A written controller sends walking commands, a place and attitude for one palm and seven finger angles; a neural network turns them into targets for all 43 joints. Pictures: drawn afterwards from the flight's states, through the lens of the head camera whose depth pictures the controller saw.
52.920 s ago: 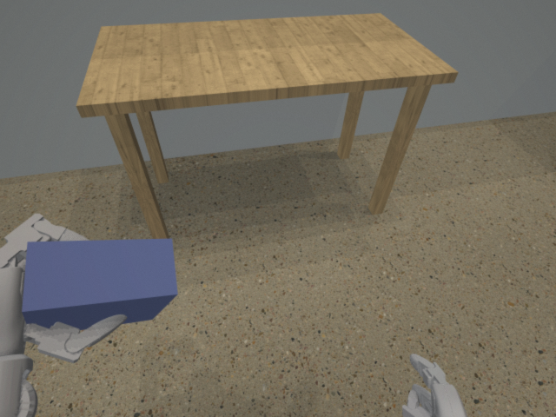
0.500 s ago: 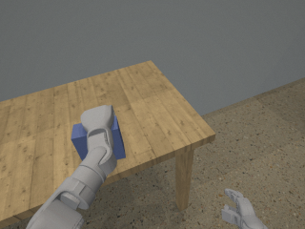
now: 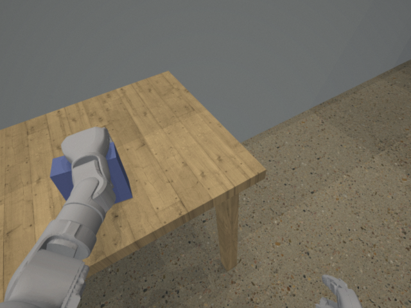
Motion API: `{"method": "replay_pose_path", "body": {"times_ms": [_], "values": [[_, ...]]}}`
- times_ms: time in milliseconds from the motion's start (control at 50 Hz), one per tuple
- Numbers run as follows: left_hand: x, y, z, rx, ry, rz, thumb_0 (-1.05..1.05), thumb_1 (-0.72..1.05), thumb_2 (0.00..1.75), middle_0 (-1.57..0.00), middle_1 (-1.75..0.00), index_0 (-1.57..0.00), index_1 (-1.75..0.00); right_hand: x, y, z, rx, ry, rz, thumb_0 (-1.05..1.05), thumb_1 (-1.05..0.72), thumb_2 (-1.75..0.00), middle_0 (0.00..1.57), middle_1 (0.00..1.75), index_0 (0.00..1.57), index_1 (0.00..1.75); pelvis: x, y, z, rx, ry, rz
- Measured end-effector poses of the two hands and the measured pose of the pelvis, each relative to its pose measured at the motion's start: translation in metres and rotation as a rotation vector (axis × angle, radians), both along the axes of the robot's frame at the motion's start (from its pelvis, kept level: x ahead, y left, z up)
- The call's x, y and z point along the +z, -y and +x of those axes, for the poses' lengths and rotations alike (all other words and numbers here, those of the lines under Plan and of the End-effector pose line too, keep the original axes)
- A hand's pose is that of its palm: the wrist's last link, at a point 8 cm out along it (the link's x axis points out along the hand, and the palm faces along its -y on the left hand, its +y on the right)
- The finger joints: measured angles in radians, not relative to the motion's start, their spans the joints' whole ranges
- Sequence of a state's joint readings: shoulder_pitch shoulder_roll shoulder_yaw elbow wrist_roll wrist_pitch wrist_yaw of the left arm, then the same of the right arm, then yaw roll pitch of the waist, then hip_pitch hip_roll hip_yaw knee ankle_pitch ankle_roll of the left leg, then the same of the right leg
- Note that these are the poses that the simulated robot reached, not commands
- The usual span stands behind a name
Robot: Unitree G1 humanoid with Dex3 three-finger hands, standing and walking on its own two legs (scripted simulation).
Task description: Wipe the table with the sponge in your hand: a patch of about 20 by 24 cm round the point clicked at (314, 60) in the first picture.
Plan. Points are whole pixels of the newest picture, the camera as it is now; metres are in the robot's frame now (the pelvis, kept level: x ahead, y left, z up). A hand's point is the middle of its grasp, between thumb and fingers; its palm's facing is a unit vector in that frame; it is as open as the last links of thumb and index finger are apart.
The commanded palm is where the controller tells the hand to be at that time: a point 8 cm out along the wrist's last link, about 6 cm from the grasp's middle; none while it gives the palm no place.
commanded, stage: wipe forward along the third lane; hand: left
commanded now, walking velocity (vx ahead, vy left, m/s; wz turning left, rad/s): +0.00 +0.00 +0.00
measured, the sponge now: (98, 185) +0.38 +0.26 +0.03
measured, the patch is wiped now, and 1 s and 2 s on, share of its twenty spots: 0.85 0.95 0.95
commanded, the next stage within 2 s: wipe back along the third lane in 0.78 s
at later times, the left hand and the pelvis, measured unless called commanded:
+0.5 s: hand (89, 148) +0.44 +0.28 +0.09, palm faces -0.08 -0.04 -1.00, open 10.3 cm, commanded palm +0.42 +0.29 +0.13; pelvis +0.01 +0.03 +0.00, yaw +2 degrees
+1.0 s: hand (83, 138) +0.48 +0.31 +0.08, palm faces -0.06 -0.02 -1.00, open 10.3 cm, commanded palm +0.45 +0.29 +0.13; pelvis +0.02 +0.09 +0.00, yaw +2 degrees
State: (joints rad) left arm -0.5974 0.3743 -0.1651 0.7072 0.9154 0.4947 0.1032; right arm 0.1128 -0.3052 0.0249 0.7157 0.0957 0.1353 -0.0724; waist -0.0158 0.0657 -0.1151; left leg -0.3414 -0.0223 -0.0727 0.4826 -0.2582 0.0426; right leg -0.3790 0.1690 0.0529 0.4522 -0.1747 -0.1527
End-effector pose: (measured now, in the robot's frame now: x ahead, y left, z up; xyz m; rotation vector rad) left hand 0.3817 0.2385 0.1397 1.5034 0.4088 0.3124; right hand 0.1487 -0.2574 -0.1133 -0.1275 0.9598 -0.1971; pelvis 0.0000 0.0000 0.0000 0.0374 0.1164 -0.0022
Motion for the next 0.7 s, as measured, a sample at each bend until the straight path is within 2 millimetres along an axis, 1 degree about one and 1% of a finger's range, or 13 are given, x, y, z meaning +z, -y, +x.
{"method": "replay_pose_path", "body": {"times_ms": [120, 400, 520, 700], "values": [[-0.001, -0.006, 0.008, -0.016, -0.008, 0.001, 0.01, -0.55, 1.05, -0.7, -1.36, -0.76, -1.31, -0.003, -0.006, -0.003, 0.004, -0.02, -0.002, 0.01, -0.91, -0.9, 0.2, 0.3, 0.2, 0.3, 0.0, -0.005, 0.003, 0.011, -0.011, -0.005], [0.002, -0.025, 0.034, -0.017, -0.022, 0.015, 0.02, -0.56, 1.05, -0.7, -1.36, -0.76, -1.31, -0.005, -0.035, -0.002, 0.03, -0.061, 0.011, 0.0, -0.91, -0.9, 0.2, 0.3, 0.2, 0.3, 0.001, -0.021, 0.006, 0.033, -0.041, -0.017], [0.003, -0.037, 0.046, -0.015, -0.027, 0.011, 0.02, -0.56, 1.05, -0.7, -1.36, -0.76, -1.31, -0.004, -0.042, -0.007, 0.02, -0.088, -0.003, 0.0, -0.91, -0.9, 0.2, 0.3, 0.2, 0.3, 0.002, -0.031, 0.011, 0.034, -0.052, -0.025], [0.002, -0.051, 0.062, -0.037, -0.031, 0.011, 0.02, -0.56, 1.05, -0.7, -1.36, -0.76, -1.31, -0.003, -0.052, -0.021, -0.004, -0.143, -0.034, 0.0, -0.91, -0.9, 0.2, 0.3, 0.2, 0.3, 0.003, -0.051, 0.016, 0.036, -0.065, -0.039]]}}
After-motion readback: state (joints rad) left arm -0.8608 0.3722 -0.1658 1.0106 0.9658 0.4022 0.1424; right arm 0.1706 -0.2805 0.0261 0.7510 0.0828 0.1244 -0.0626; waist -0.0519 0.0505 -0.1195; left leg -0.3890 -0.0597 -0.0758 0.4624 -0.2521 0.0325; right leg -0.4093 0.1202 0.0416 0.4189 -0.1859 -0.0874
